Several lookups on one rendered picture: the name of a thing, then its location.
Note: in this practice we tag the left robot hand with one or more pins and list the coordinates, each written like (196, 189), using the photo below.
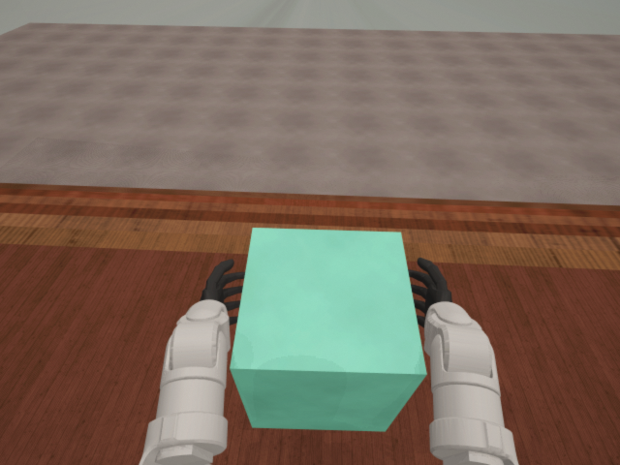
(217, 281)

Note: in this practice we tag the robot left forearm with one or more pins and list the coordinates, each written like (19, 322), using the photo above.
(190, 427)

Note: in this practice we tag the carton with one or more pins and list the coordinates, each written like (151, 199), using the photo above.
(327, 335)

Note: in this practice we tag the right robot hand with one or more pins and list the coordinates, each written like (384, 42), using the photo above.
(435, 282)

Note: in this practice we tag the robot right forearm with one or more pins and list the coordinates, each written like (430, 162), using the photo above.
(468, 426)

